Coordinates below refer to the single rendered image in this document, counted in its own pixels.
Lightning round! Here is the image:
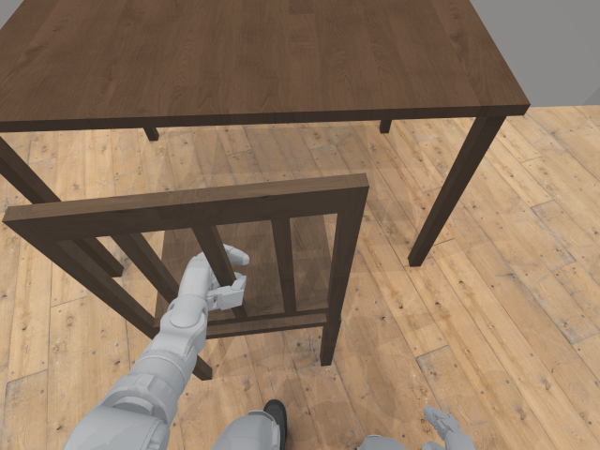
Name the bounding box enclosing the table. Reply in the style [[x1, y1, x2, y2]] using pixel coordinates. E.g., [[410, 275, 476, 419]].
[[0, 0, 531, 278]]

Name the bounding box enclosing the left robot shin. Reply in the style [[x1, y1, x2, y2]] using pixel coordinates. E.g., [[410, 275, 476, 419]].
[[247, 410, 277, 424]]

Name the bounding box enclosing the robot left hand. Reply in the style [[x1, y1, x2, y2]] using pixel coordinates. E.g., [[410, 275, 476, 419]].
[[177, 244, 249, 311]]

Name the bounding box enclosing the left robot forearm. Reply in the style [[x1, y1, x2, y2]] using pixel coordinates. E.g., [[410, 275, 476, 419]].
[[62, 295, 208, 450]]

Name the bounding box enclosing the left robot foot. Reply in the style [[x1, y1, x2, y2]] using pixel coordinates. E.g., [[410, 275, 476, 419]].
[[263, 399, 287, 450]]

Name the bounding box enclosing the robot left upper arm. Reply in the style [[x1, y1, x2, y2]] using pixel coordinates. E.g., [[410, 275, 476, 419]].
[[68, 405, 171, 450]]

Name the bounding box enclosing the robot right hand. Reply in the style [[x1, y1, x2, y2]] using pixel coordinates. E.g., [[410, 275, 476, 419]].
[[422, 406, 476, 450]]

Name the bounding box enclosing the chair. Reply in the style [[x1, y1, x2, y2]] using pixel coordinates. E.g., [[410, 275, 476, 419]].
[[2, 173, 369, 381]]

